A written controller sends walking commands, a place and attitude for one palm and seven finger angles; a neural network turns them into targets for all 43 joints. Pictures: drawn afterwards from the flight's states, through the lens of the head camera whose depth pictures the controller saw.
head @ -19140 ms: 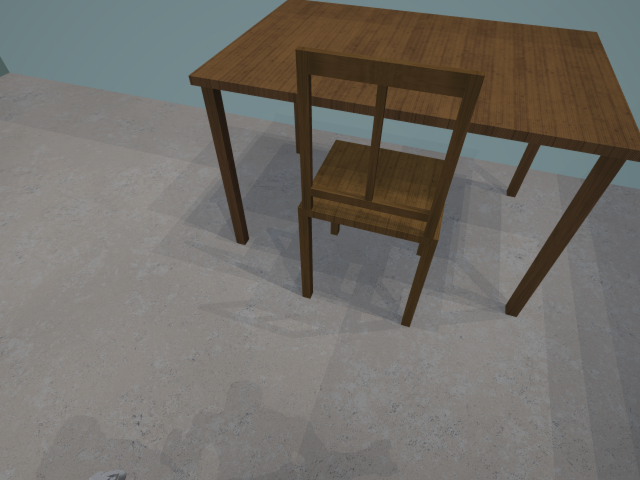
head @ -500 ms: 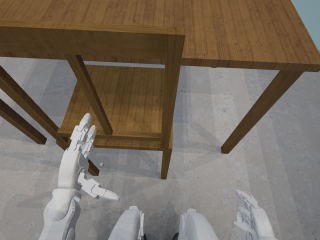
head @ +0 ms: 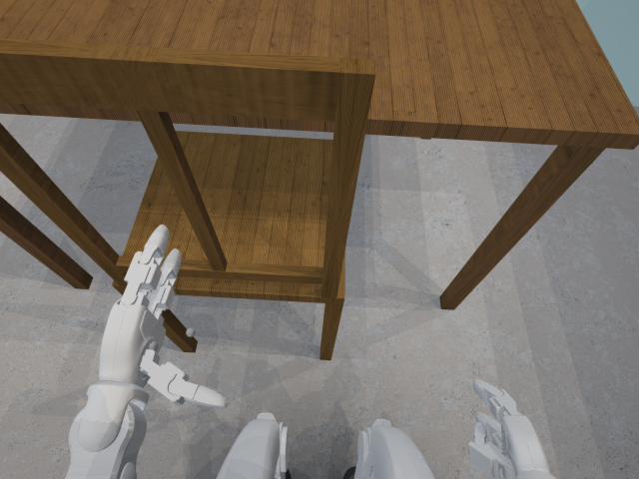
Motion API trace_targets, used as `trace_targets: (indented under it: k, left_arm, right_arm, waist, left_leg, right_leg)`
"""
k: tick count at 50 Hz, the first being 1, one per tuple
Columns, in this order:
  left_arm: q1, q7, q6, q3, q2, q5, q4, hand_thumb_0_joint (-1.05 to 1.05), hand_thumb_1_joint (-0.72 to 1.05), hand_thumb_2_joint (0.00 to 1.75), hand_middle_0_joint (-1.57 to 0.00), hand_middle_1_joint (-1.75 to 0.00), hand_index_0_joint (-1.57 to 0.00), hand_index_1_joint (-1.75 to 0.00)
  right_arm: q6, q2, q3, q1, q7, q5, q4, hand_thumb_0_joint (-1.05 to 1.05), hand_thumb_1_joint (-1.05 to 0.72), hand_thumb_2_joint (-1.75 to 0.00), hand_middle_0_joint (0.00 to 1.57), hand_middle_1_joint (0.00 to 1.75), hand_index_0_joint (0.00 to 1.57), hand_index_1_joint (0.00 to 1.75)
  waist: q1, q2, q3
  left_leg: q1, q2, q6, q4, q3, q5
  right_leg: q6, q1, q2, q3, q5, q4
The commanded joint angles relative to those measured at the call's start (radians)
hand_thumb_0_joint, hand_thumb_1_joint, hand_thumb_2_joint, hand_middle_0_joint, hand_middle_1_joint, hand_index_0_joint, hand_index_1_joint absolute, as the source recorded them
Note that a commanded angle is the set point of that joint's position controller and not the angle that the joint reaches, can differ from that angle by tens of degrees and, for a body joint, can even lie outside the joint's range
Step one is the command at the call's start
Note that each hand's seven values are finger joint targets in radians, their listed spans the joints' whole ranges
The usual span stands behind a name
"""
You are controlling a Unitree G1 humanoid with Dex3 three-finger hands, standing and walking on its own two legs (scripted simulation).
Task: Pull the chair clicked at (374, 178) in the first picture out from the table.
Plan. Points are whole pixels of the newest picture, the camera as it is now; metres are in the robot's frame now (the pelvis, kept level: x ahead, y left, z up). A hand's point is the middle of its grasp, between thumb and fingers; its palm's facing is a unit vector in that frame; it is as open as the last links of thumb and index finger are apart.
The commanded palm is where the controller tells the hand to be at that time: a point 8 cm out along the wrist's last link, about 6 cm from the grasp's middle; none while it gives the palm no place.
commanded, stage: aim the fingers beside a spindle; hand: left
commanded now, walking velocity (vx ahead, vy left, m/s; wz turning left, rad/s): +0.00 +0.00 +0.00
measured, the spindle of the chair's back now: (194, 208) +0.43 +0.18 +0.05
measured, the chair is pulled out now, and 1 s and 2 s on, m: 0.00 0.00 0.00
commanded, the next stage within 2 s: none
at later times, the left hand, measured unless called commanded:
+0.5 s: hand (210, 335) +0.28 +0.14 +0.01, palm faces -0.07 -1.00 +0.00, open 17.0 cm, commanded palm +0.26 +0.20 +0.03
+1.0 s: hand (181, 326) +0.28 +0.16 +0.06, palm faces +0.01 -1.00 -0.06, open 16.9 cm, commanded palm +0.26 +0.22 +0.03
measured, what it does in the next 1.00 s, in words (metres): stands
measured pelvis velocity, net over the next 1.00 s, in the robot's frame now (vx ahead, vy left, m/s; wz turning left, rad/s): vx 0.01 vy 0.00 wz -0.01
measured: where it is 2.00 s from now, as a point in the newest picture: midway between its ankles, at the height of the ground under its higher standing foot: outside the picture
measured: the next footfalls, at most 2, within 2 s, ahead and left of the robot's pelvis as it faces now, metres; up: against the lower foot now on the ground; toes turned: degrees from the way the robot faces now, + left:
none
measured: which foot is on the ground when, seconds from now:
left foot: down 0.00-1.00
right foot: down 0.00-1.00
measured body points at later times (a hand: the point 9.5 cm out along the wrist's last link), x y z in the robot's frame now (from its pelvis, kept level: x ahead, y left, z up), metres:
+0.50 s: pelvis +0.00 +0.01 +0.00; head +0.10 +0.01 +0.44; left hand +0.28 +0.20 +0.01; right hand +0.17 -0.23 -0.10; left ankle +0.02 +0.10 -0.62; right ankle +0.02 -0.09 -0.62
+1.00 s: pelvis +0.01 +0.00 +0.00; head +0.11 +0.02 +0.44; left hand +0.27 +0.22 +0.06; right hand +0.18 -0.24 -0.09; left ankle +0.02 +0.10 -0.62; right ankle +0.02 -0.09 -0.62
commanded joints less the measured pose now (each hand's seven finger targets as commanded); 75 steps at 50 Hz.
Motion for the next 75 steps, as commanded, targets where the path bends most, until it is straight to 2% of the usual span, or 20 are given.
trace_targets:
  k: [1, 6, 10, 14, 20, 29, 34, 36, 38, 44, 48, 53, 55, 57, 59, 61, 63, 68, 73, 75]
  left_arm:
    - [-0.028, -0.003, -0.044, 0.024, 0.063, -0.007, -0.165, 0.0, -0.5, 0.3, -0.06, -0.08, -0.06, -0.08]
    - [-0.081, 0.001, -0.036, 0.024, 0.067, -0.001, -0.149, 0.0, -0.5, 0.3, -0.06, -0.08, -0.06, -0.08]
    - [-0.132, 0.035, -0.093, 0.074, 0.129, 0.008, -0.268, 0.0, -0.5, 0.3, -0.06, -0.08, -0.06, -0.08]
    - [-0.123, 0.055, -0.101, 0.032, 0.095, 0.018, -0.281, 0.0, -0.5, 0.3, -0.06, -0.08, -0.06, -0.08]
    - [-0.075, 0.01, 0.014, -0.052, 0.004, 0.027, -0.052, 0.0, -0.5, 0.3, -0.06, -0.08, -0.06, -0.08]
    - [-0.122, 0.115, -0.114, 0.107, 0.16, 0.025, -0.39, 0.0, -0.5, 0.3, -0.06, -0.08, -0.06, -0.08]
    - [-0.017, 0.044, -0.041, -0.025, 0.008, 0.025, -0.072, 0.0, -0.5, 0.3, -0.06, -0.08, -0.06, -0.08]
    - [-0.019, -0.014, 0.007, -0.069, -0.028, 0.017, 0.022, 0.0, -0.5, 0.3, -0.06, -0.08, -0.06, -0.08]
    - [-0.054, -0.055, 0.026, -0.095, -0.046, -0.001, 0.004, 0.0, -0.5, 0.3, -0.06, -0.08, -0.06, -0.08]
    - [-0.105, 0.055, -0.129, 0.137, 0.217, -0.01, -0.488, 0.0, -0.5, 0.3, -0.06, -0.08, -0.06, -0.08]
    - [-0.03, 0.126, -0.134, 0.131, 0.161, 0.019, -0.316, 0.0, -0.5, 0.3, -0.06, -0.08, -0.06, -0.08]
    - [0.022, -0.044, 0.032, -0.079, -0.066, 0.001, 0.113, 0.0, -0.5, 0.3, -0.06, -0.08, -0.06, -0.08]
    - [-0.031, -0.104, 0.056, -0.106, -0.068, -0.028, 0.064, 0.0, -0.5, 0.3, -0.06, -0.08, -0.06, -0.08]
    - [-0.125, -0.099, 0.016, -0.039, 0.029, -0.038, -0.117, 0.0, -0.5, 0.3, -0.06, -0.08, -0.06, -0.08]
    - [-0.179, -0.037, -0.072, 0.077, 0.179, -0.033, -0.408, 0.0, -0.5, 0.3, -0.06, -0.08, -0.06, -0.08]
    - [-0.101, 0.05, -0.148, 0.109, 0.206, -0.023, -0.565, 0.0, -0.5, 0.3, -0.06, -0.08, -0.06, -0.08]
    - [-0.045, 0.134, -0.169, 0.197, 0.27, 0.0, -0.521, 0.0, -0.5, 0.3, -0.06, -0.08, -0.06, -0.08]
    - [0.039, 0.061, -0.016, 0.012, -0.001, 0.036, 0.121, 0.0, -0.5, 0.3, -0.06, -0.08, -0.06, -0.08]
    - [-0.07, -0.127, 0.07, -0.142, -0.08, -0.041, -0.012, 0.0, -0.5, 0.3, -0.06, -0.08, -0.06, -0.08]
    - [-0.153, -0.088, -0.014, -0.045, 0.06, -0.044, -0.311, 0.0, -0.5, 0.3, -0.06, -0.08, -0.06, -0.08]
  right_arm:
    - [-0.046, -0.138, -0.055, 0.0, -0.003, 0.008, -0.142, 0.0, -0.9, -0.9, 0.2, 0.3, 0.2, 0.3]
    - [-0.039, -0.143, -0.055, -0.002, -0.008, 0.007, -0.149, 0.0, -0.9, -0.9, 0.2, 0.3, 0.2, 0.3]
    - [-0.048, -0.133, -0.055, -0.006, -0.011, -0.001, -0.154, 0.0, -0.9, -0.9, 0.2, 0.3, 0.2, 0.3]
    - [-0.052, -0.131, -0.05, -0.005, -0.004, -0.005, -0.141, 0.0, -0.9, -0.9, 0.2, 0.3, 0.2, 0.3]
    - [-0.023, -0.152, -0.053, 0.006, -0.002, 0.011, -0.144, 0.0, -0.9, -0.9, 0.2, 0.3, 0.2, 0.3]
    - [-0.03, -0.112, -0.049, 0.006, -0.006, -0.009, -0.157, 0.0, -0.9, -0.9, 0.2, 0.3, 0.2, 0.3]
    - [-0.022, -0.134, -0.047, 0.012, 0.008, 0.002, -0.121, 0.0, -0.9, -0.9, 0.2, 0.3, 0.2, 0.3]
    - [-0.015, -0.15, -0.049, 0.009, 0.002, 0.016, -0.127, 0.0, -0.9, -0.9, 0.2, 0.3, 0.2, 0.3]
    - [-0.02, -0.152, -0.053, 0.005, -0.006, 0.025, -0.144, 0.0, -0.9, -0.9, 0.2, 0.3, 0.2, 0.3]
    - [-0.053, -0.115, -0.054, 0.014, -0.022, -0.002, -0.157, 0.0, -0.9, -0.9, 0.2, 0.3, 0.2, 0.3]
    - [-0.048, -0.11, -0.05, 0.012, -0.003, -0.011, -0.113, 0.0, -0.9, -0.9, 0.2, 0.3, 0.2, 0.3]
    - [-0.022, -0.155, -0.048, -0.003, 0.004, 0.026, -0.124, 0.0, -0.9, -0.9, 0.2, 0.3, 0.2, 0.3]
    - [-0.026, -0.166, -0.056, 0.001, -0.009, 0.042, -0.153, 0.0, -0.9, -0.9, 0.2, 0.3, 0.2, 0.3]
    - [-0.039, -0.159, -0.061, 0.0, -0.023, 0.029, -0.168, 0.0, -0.9, -0.9, 0.2, 0.3, 0.2, 0.3]
    - [-0.057, -0.14, -0.063, 0.001, -0.032, 0.012, -0.175, 0.0, -0.9, -0.9, 0.2, 0.3, 0.2, 0.3]
    - [-0.078, -0.109, -0.052, 0.026, -0.03, 0.0, -0.154, 0.0, -0.9, -0.9, 0.2, 0.3, 0.2, 0.3]
    - [-0.071, -0.103, -0.049, 0.034, -0.024, -0.007, -0.118, 0.0, -0.9, -0.9, 0.2, 0.3, 0.2, 0.3]
    - [-0.027, -0.136, -0.044, -0.01, 0.009, 0.002, -0.086, 0.0, -0.9, -0.9, 0.2, 0.3, 0.2, 0.3]
    - [-0.034, -0.164, -0.057, 0.004, -0.013, 0.045, -0.167, 0.0, -0.9, -0.9, 0.2, 0.3, 0.2, 0.3]
    - [-0.055, -0.148, -0.065, 0.005, -0.027, 0.027, -0.181, 0.0, -0.9, -0.9, 0.2, 0.3, 0.2, 0.3]
  waist:
    - [-0.016, 0.01, -0.293]
    - [-0.028, -0.027, -0.262]
    - [-0.002, 0.04, -0.341]
    - [-0.009, 0.09, -0.355]
    - [-0.045, -0.055, -0.247]
    - [0.037, 0.104, -0.454]
    - [-0.059, -0.051, -0.231]
    - [-0.068, -0.089, -0.169]
    - [-0.065, -0.088, -0.186]
    - [0.047, 0.14, -0.496]
    - [-0.001, 0.086, -0.352]
    - [-0.073, -0.124, -0.129]
    - [-0.065, -0.122, -0.19]
    - [-0.04, -0.057, -0.309]
    - [0.019, 0.069, -0.475]
    - [0.046, 0.162, -0.519]
    - [0.051, 0.177, -0.454]
    - [-0.066, -0.091, -0.109]
    - [-0.06, -0.073, -0.273]
    - [-0.016, 0.023, -0.437]
  left_leg:
    - [0.19, -0.006, -0.008, -0.18, -0.062, 0.311]
    - [0.149, -0.007, -0.005, -0.167, -0.066, 0.248]
    - [0.209, -0.006, -0.008, -0.169, -0.067, 0.296]
    - [0.279, 0.001, -0.017, -0.186, -0.087, 0.351]
    - [0.165, 0.0, -0.008, -0.182, -0.086, 0.231]
    - [0.313, -0.005, -0.023, -0.193, -0.071, 0.449]
    - [0.163, 0.002, -0.009, -0.174, -0.067, 0.3]
    - [0.108, -0.004, -0.006, -0.174, -0.071, 0.211]
    - [0.113, -0.008, 0.0, -0.167, -0.066, 0.201]
    - [0.338, -0.006, -0.019, -0.188, -0.061, 0.486]
    - [0.297, 0.004, -0.023, -0.186, -0.074, 0.474]
    - [0.077, -0.01, -0.005, -0.162, -0.061, 0.181]
    - [0.095, -0.014, 0.001, -0.161, -0.061, 0.172]
    - [0.136, -0.012, 0.004, -0.156, -0.064, 0.231]
    - [0.263, -0.006, -0.002, -0.168, -0.061, 0.369]
    - [0.401, -0.002, -0.026, -0.201, -0.068, 0.519]
    - [0.38, 0.001, -0.041, -0.208, -0.074, 0.544]
    - [0.075, -0.008, -0.013, -0.155, -0.061, 0.19]
    - [0.154, -0.011, 0.005, -0.173, -0.07, 0.223]
    - [0.258, -0.006, 0.004, -0.174, -0.07, 0.344]
  right_leg:
    - [0.03, 0.229, 0.003, 0.093, 0.291, -0.173]
    - [0.032, 0.19, 0.004, 0.094, 0.228, -0.172]
    - [0.024, 0.206, 0.005, 0.098, 0.247, -0.155]
    - [0.022, 0.169, 0.006, 0.08, 0.258, -0.148]
    - [0.032, 0.147, 0.008, 0.073, 0.199, -0.172]
    - [0.019, 0.258, 0.007, 0.094, 0.351, -0.136]
    - [0.036, 0.194, 0.012, 0.083, 0.284, -0.182]
    - [0.035, 0.169, 0.01, 0.085, 0.21, -0.196]
    - [0.035, 0.18, 0.004, 0.099, 0.199, -0.21]
    - [0.015, 0.303, 0.003, 0.105, 0.404, -0.145]
    - [0.023, 0.224, 0.011, 0.082, 0.374, -0.15]
    - [0.035, 0.165, 0.009, 0.1, 0.181, -0.217]
    - [0.038, 0.205, -0.001, 0.114, 0.171, -0.231]
    - [0.036, 0.247, -0.004, 0.117, 0.229, -0.203]
    - [0.024, 0.302, 0.0, 0.119, 0.334, -0.167]
    - [0.012, 0.271, 0.004, 0.097, 0.388, -0.148]
    - [0.008, 0.242, 0.013, 0.087, 0.381, -0.142]
    - [0.035, 0.125, 0.015, 0.087, 0.172, -0.197]
    - [0.035, 0.227, -0.003, 0.102, 0.223, -0.218]
    - [0.031, 0.283, -0.005, 0.107, 0.323, -0.187]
